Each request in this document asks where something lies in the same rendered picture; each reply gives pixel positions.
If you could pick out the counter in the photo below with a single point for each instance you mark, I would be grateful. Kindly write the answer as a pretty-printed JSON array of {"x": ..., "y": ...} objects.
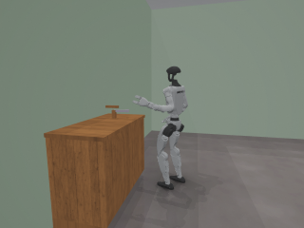
[{"x": 92, "y": 167}]

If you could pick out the left robot foot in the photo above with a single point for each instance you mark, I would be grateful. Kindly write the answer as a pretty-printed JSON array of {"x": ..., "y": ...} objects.
[{"x": 169, "y": 186}]

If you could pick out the robot right upper arm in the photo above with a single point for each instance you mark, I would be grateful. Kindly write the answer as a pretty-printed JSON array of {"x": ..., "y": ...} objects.
[{"x": 185, "y": 103}]

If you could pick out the robot left hand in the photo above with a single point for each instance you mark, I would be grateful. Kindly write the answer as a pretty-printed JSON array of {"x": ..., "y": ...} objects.
[{"x": 141, "y": 102}]

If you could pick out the robot right hand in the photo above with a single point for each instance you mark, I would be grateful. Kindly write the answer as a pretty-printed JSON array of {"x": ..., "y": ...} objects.
[{"x": 166, "y": 120}]

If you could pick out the tap lever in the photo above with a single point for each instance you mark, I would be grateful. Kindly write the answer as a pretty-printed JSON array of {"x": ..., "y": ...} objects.
[{"x": 122, "y": 110}]

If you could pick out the robot left forearm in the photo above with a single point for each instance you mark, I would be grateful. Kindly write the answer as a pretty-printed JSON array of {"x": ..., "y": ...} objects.
[{"x": 161, "y": 108}]

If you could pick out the robot left upper arm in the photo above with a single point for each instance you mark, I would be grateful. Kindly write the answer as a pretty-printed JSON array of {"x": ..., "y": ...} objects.
[{"x": 168, "y": 97}]

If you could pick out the robot left shin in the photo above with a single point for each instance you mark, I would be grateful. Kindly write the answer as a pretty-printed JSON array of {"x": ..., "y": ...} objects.
[{"x": 164, "y": 167}]

